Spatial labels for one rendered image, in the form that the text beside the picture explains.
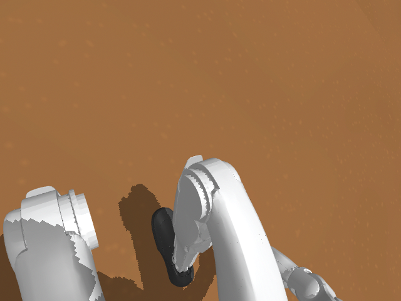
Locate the right robot hand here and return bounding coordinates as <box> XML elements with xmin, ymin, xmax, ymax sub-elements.
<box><xmin>271</xmin><ymin>246</ymin><xmax>299</xmax><ymax>288</ymax></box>

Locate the right robot arm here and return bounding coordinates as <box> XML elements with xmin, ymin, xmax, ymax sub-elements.
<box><xmin>287</xmin><ymin>267</ymin><xmax>342</xmax><ymax>301</ymax></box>

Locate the right robot foot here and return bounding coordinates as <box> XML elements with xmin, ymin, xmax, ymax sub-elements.
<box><xmin>151</xmin><ymin>207</ymin><xmax>194</xmax><ymax>287</ymax></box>

